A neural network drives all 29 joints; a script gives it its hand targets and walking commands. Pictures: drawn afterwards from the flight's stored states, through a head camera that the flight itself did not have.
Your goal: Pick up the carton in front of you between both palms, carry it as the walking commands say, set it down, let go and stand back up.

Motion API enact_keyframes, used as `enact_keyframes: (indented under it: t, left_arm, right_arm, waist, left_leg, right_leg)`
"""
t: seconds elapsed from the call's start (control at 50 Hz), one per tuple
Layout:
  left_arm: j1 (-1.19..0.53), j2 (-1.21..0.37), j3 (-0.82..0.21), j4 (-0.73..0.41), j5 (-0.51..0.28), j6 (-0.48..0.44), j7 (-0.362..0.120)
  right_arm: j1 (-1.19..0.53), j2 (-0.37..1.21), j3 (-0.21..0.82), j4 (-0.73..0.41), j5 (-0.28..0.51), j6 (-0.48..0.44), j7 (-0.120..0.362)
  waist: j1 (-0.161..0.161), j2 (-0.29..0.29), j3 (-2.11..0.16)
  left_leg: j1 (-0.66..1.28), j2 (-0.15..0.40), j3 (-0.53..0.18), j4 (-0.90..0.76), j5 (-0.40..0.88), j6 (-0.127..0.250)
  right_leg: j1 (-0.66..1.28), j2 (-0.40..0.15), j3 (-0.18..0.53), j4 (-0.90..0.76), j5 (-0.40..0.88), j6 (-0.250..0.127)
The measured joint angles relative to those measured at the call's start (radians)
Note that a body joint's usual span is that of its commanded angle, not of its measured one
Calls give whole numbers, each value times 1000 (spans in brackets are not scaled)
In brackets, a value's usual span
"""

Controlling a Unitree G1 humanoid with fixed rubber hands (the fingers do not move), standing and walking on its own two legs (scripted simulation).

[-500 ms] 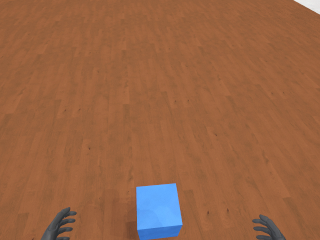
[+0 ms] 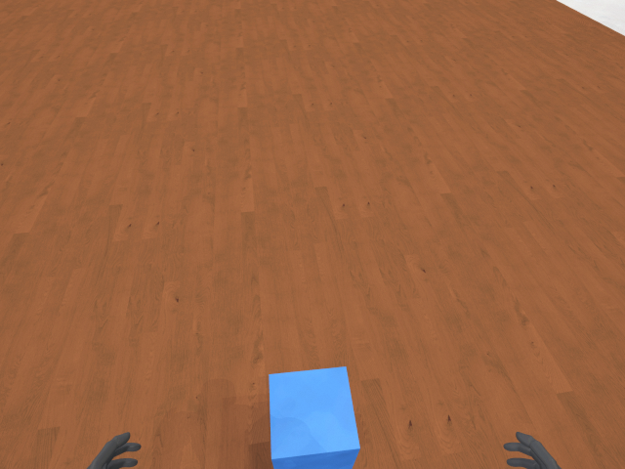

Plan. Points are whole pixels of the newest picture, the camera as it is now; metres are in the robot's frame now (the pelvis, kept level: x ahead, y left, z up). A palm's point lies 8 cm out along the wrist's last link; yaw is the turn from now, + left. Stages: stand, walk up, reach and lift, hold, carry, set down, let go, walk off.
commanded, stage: stand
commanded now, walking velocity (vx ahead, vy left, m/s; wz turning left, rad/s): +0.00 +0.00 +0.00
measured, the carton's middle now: (311, 424) +0.37 +0.01 -0.65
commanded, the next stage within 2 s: none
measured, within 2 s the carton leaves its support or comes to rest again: neither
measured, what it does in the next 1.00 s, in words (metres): stands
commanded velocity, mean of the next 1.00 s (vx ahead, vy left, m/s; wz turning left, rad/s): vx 0.00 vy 0.00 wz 0.00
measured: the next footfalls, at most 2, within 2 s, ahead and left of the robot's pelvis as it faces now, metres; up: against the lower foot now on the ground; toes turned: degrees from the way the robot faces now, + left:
none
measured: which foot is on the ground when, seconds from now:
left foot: down 0.00-1.00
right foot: down 0.00-1.00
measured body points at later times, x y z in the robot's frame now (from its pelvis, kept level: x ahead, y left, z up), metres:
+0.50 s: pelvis -0.02 -0.01 +0.01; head -0.03 +0.00 +0.46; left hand +0.08 +0.30 -0.11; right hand +0.09 -0.31 -0.10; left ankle -0.03 +0.11 -0.74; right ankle -0.03 -0.13 -0.74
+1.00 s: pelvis -0.03 -0.01 +0.01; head -0.03 +0.00 +0.46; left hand +0.07 +0.31 -0.11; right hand +0.08 -0.32 -0.11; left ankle -0.03 +0.11 -0.74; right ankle -0.03 -0.13 -0.74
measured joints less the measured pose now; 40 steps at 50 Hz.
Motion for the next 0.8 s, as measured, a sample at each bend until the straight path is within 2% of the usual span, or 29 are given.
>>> enact_keyframes:
  t: [0.8]
  left_arm:
    - [-28, 31, -12, 188, -12, -10, -14]
  right_arm:
    - [-21, -34, 18, 172, 12, -11, 10]
  waist:
    - [4, 6, 19]
  left_leg:
    - [32, 16, -10, -89, 83, -15]
  right_leg:
    - [38, 8, -8, -99, 88, -9]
